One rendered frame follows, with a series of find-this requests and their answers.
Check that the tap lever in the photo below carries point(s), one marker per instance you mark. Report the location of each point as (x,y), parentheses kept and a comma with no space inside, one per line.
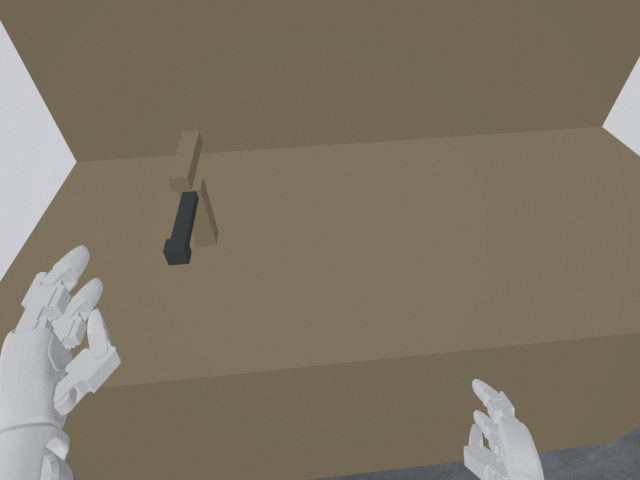
(177,250)

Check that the robot right hand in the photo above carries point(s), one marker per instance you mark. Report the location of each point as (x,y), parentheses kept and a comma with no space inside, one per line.
(510,441)

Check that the robot left forearm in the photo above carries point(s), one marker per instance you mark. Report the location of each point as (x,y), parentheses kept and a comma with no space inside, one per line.
(34,451)

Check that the counter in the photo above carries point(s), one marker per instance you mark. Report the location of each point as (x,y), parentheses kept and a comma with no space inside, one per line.
(396,197)

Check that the robot left hand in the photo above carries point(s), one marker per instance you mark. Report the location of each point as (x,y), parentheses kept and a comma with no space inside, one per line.
(36,354)

